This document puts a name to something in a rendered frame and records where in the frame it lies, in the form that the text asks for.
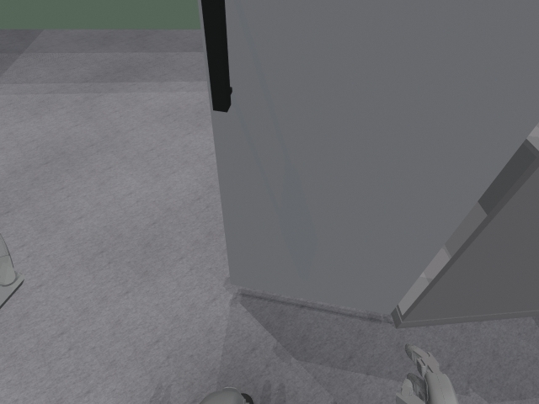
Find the left robot shin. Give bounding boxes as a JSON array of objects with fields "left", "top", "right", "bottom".
[{"left": 223, "top": 387, "right": 244, "bottom": 399}]

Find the fridge door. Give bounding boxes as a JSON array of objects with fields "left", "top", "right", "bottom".
[{"left": 198, "top": 0, "right": 539, "bottom": 315}]

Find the robot left hand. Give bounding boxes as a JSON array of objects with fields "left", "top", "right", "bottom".
[{"left": 0, "top": 233, "right": 24, "bottom": 309}]

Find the handle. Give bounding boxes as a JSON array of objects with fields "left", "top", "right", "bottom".
[{"left": 201, "top": 0, "right": 232, "bottom": 112}]

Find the robot right hand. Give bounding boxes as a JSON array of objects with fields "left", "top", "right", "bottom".
[{"left": 396, "top": 343, "right": 459, "bottom": 404}]

